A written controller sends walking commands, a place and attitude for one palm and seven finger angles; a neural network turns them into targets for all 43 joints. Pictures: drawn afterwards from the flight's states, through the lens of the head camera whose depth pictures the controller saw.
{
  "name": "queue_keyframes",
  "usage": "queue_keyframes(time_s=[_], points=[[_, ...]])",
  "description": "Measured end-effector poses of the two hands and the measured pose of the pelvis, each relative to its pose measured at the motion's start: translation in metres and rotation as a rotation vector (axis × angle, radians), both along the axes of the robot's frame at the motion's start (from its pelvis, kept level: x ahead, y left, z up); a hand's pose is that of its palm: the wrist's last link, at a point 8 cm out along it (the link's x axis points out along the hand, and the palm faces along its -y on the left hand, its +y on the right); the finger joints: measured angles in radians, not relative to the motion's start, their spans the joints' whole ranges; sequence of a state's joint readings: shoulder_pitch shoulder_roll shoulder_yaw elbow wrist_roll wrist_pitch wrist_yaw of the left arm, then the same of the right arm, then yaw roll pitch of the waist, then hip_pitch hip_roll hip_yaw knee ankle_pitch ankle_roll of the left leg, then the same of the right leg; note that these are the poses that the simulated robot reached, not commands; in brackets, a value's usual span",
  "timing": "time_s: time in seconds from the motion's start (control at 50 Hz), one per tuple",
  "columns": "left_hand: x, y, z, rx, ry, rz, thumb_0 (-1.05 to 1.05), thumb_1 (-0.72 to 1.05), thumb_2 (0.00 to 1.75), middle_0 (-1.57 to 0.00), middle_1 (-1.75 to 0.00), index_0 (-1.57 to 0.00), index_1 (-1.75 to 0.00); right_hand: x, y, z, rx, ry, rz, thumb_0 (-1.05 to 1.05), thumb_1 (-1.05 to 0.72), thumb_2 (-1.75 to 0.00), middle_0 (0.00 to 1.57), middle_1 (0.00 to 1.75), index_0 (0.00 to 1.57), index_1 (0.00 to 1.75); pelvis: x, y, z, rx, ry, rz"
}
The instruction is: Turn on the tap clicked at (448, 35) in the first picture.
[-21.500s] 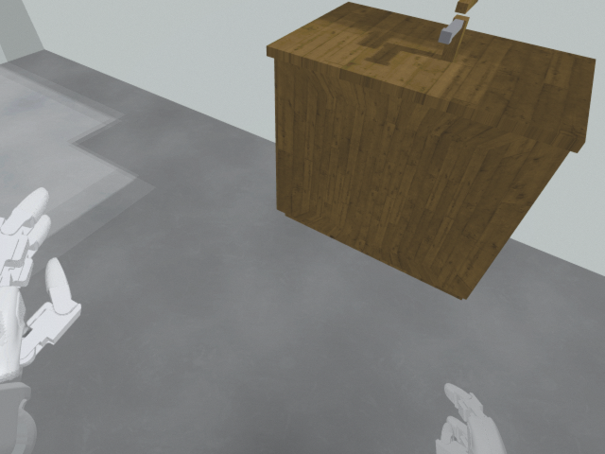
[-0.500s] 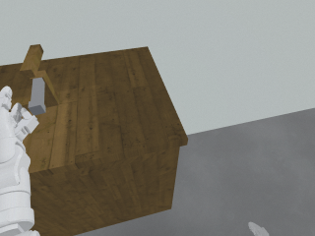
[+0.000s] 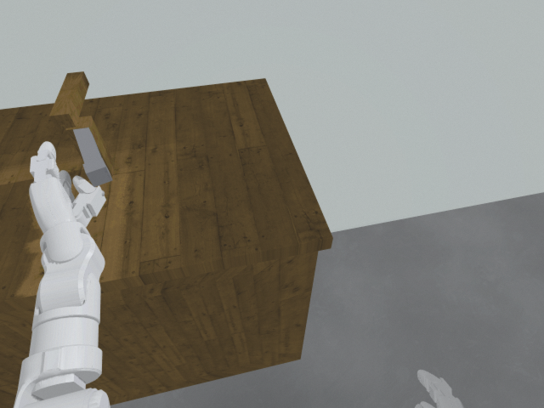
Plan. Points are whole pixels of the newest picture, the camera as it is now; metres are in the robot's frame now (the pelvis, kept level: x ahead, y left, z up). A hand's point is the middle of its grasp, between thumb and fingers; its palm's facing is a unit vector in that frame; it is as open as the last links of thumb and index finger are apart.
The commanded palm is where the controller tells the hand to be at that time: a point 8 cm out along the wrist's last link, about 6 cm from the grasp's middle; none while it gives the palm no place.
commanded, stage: push the lever round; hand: left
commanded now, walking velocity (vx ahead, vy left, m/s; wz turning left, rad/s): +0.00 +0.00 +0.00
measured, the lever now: (97, 172) +0.40 +0.30 +0.14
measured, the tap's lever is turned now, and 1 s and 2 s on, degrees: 19 45 67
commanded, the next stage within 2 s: none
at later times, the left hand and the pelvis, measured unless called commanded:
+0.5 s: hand (135, 182) +0.39 +0.24 +0.14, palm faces +0.70 -0.71 -0.08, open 7.6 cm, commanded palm +0.34 +0.26 +0.14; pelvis +0.00 -0.01 +0.00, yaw +0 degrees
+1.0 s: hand (152, 172) +0.41 +0.22 +0.14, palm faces +0.76 -0.65 -0.06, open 7.6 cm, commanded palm +0.36 +0.23 +0.14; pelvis +0.00 -0.01 +0.00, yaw +0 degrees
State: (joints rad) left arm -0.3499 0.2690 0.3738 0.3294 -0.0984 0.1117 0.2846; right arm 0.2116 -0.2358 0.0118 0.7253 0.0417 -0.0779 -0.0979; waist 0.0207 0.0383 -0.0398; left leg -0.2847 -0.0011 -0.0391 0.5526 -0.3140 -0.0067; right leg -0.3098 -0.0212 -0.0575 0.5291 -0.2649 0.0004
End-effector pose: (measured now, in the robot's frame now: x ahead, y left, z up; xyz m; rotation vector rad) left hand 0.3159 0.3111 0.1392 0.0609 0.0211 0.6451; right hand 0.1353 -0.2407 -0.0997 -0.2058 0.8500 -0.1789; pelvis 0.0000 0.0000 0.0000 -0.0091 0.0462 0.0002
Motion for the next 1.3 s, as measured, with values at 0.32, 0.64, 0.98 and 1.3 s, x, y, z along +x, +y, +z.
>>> queue_keyframes(time_s=[0.32,0.64,0.98,1.3], points=[[0.013,-0.039,0.002,0.002,0.011,0.081,0.02,0.96,0.93,-0.15,-0.15,-0.15,-0.15,-0.006,-0.010,-0.006,0.005,0.033,-0.004,0.01,-0.90,-0.89,0.20,0.30,0.21,0.30,-0.003,-0.009,0.000,0.005,-0.002,-0.003],[0.023,-0.053,0.002,-0.013,0.023,0.163,0.00,0.94,0.93,-0.15,-0.15,-0.15,-0.15,-0.011,-0.023,-0.006,-0.010,0.055,-0.022,0.01,-0.90,-0.89,0.20,0.30,0.20,0.30,-0.004,-0.016,0.000,0.007,0.005,-0.004],[0.040,-0.071,0.002,-0.026,0.032,0.213,0.00,0.95,0.93,-0.15,-0.15,-0.15,-0.15,-0.018,-0.011,-0.013,0.007,0.096,-0.001,0.01,-0.91,-0.89,0.20,0.30,0.20,0.30,-0.005,-0.009,-0.001,0.004,0.023,0.001],[0.058,-0.098,0.002,-0.029,0.070,0.260,0.00,0.96,0.93,-0.15,-0.15,-0.15,-0.15,-0.026,-0.005,-0.022,0.037,0.152,0.029,0.01,-0.91,-0.89,0.20,0.30,0.20,0.30,-0.003,-0.010,-0.003,0.005,0.045,0.008]])
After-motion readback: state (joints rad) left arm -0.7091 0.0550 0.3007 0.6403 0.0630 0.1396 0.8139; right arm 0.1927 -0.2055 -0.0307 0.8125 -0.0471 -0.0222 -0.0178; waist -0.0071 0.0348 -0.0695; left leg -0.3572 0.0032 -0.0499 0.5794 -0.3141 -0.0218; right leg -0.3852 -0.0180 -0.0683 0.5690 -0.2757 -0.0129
